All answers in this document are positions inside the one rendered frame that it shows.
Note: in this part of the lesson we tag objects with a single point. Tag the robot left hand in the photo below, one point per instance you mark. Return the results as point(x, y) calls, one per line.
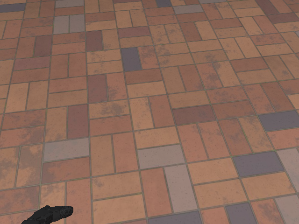
point(48, 214)

